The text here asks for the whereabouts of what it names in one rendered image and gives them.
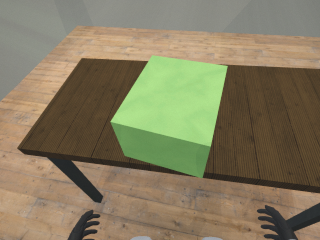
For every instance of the carton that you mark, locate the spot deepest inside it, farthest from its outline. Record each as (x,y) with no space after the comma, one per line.
(168,117)

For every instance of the table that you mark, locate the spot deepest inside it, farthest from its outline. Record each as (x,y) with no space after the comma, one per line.
(267,130)

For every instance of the robot right hand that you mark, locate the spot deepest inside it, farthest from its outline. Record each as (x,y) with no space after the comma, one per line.
(281,227)

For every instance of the robot left hand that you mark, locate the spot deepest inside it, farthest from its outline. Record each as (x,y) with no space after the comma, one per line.
(79,232)

